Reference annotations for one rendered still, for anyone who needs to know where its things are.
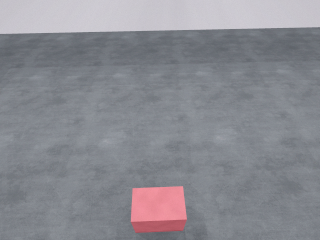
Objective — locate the carton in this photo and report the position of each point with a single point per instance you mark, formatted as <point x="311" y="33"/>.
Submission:
<point x="158" y="209"/>

